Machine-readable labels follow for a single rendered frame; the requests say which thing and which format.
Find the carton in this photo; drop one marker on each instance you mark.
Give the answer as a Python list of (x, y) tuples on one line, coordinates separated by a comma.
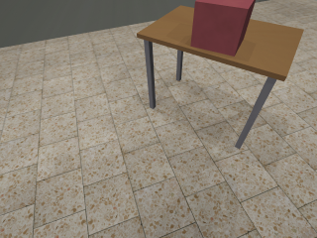
[(220, 26)]

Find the table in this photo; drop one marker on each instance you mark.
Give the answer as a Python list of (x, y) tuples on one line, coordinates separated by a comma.
[(267, 49)]

